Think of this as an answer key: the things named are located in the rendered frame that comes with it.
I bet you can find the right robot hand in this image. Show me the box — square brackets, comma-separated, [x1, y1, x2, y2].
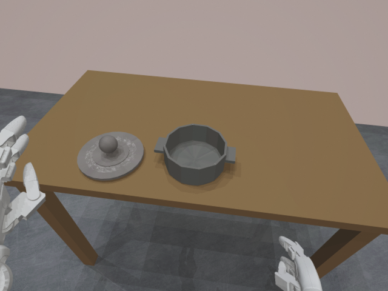
[275, 236, 323, 291]

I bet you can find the robot left forearm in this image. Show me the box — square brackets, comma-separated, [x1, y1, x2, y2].
[0, 245, 13, 291]

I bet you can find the lid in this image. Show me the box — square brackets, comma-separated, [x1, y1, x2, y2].
[77, 132, 144, 181]

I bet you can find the knob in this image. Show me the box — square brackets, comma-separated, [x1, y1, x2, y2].
[99, 135, 118, 153]

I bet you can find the table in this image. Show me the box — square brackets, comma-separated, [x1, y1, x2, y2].
[4, 70, 388, 279]

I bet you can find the pot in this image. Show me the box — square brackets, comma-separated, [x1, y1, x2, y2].
[154, 124, 236, 186]

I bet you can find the left robot hand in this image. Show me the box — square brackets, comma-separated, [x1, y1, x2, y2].
[0, 116, 45, 245]

